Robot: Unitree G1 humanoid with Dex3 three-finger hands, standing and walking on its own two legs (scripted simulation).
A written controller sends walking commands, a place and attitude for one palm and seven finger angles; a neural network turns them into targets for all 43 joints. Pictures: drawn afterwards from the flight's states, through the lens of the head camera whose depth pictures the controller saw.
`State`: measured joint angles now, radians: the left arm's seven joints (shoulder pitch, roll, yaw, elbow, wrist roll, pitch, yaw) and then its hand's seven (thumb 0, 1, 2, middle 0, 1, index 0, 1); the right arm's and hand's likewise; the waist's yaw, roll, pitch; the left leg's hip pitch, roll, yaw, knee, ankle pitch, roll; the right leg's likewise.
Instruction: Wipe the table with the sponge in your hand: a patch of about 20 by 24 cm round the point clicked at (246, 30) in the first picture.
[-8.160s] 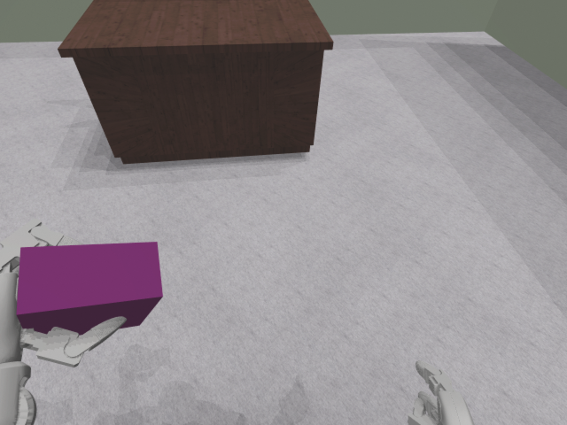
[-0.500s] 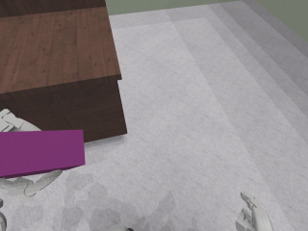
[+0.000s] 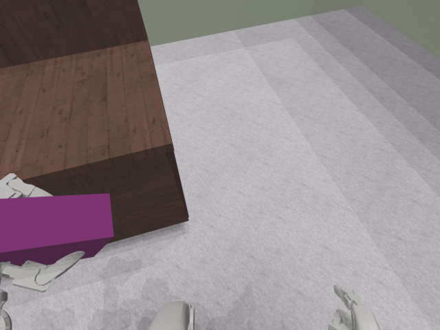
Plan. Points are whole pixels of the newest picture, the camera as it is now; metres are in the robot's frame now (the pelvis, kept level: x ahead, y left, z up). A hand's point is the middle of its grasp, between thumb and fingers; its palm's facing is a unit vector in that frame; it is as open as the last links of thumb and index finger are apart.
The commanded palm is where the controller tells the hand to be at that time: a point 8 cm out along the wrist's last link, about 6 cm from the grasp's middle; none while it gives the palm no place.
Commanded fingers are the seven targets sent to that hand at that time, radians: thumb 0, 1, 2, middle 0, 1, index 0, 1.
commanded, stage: take the last steps up to it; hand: left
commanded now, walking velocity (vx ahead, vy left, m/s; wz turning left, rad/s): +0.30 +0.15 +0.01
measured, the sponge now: (71, 231) +0.23 +0.21 +0.14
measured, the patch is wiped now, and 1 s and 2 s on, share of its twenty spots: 0.00 0.00 0.00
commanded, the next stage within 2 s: come to a stop and stand still in 0.84 s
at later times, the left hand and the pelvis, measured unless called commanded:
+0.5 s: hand (26, 164) +0.31 +0.29 +0.18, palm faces +0.34 -0.81 -0.49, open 10.0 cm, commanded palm +0.26 +0.35 +0.17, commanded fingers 0.00 0.10 1.30 -1.20 -1.60 -1.20 -1.60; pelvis +0.10 +0.07 -0.01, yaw -1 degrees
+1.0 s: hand (2, 129) +0.39 +0.38 +0.18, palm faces +0.36 -0.81 -0.47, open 10.0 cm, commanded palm +0.33 +0.42 +0.17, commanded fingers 0.00 0.10 1.30 -1.20 -1.60 -1.20 -1.60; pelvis +0.16 +0.14 -0.02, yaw -1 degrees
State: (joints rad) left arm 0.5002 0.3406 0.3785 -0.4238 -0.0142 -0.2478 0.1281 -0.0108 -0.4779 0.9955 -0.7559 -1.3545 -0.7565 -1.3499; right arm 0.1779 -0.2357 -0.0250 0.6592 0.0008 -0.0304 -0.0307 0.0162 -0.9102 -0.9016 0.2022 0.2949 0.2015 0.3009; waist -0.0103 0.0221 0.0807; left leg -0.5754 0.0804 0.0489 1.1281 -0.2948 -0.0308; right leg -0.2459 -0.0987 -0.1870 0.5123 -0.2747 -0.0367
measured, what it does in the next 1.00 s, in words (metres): walks ahead: left foot, then right foot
